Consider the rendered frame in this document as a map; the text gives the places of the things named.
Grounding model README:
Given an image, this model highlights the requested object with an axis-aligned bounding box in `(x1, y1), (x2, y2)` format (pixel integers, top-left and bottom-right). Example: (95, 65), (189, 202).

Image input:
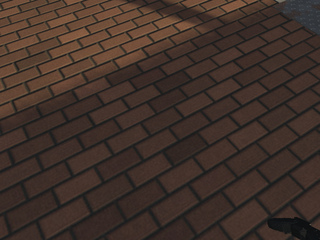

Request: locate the robot right hand
(267, 217), (320, 240)

